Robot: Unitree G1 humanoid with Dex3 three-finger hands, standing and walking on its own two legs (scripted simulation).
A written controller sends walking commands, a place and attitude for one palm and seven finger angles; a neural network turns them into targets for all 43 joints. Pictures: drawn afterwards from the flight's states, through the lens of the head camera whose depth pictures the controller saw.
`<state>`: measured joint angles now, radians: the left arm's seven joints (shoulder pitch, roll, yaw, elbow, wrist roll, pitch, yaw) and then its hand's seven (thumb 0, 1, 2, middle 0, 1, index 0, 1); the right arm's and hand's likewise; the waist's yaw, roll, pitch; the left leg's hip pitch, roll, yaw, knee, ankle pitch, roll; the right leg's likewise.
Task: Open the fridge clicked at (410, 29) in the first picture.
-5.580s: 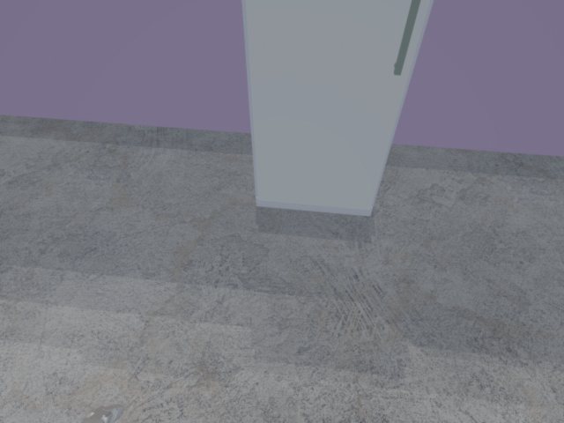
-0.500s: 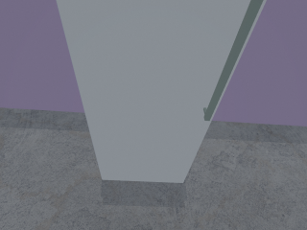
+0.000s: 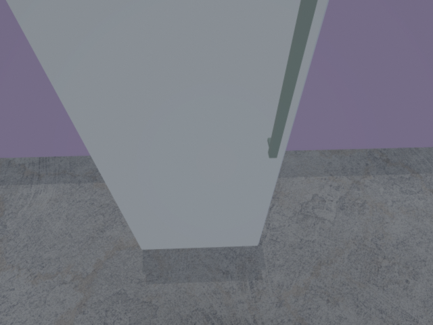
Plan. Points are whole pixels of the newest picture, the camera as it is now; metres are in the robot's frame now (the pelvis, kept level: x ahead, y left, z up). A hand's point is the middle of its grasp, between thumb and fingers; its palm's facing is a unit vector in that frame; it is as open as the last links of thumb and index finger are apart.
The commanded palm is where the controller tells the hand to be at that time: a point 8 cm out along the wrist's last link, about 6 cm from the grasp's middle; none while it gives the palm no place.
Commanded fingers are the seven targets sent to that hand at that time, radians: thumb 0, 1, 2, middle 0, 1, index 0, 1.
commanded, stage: come to a stop and stand still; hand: right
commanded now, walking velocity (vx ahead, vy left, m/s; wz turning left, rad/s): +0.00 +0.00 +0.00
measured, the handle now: (290, 62) +0.53 -0.12 +0.23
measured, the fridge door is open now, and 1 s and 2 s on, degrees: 0 0 0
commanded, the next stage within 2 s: look again from close up in 0.08 s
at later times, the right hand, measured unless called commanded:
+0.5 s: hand out of the picture -0.02 -0.18 -0.17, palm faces -0.01 +0.97 -0.25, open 7.4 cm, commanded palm none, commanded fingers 0.00 -0.90 -0.90 0.20 0.30 0.20 0.30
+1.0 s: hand out of the picture -0.02 -0.14 -0.18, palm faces +0.01 +0.98 -0.20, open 7.4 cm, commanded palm none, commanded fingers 0.00 -0.90 -0.90 0.20 0.30 0.20 0.30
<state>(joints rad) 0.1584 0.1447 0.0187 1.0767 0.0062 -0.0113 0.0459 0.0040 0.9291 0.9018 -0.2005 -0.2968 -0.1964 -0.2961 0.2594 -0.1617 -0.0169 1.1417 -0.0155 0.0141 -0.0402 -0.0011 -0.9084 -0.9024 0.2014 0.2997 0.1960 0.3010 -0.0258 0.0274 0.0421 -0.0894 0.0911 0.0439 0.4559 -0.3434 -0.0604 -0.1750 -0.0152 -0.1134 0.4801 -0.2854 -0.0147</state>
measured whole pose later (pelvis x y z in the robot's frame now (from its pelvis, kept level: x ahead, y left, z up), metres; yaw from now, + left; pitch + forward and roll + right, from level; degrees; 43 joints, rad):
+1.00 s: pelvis -0.03 +0.04 +0.00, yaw +0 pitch -1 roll -1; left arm 0.22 0.18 0.00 1.08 0.01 -0.01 0.02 0.01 0.91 0.90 -0.20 -0.30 -0.19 -0.30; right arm 0.26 -0.18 0.01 1.09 -0.02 -0.01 -0.02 0.00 -0.91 -0.90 0.20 0.30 0.20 0.30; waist -0.01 0.02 0.03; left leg -0.17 0.03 0.06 0.52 -0.33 0.01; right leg -0.24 -0.08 -0.09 0.49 -0.24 0.04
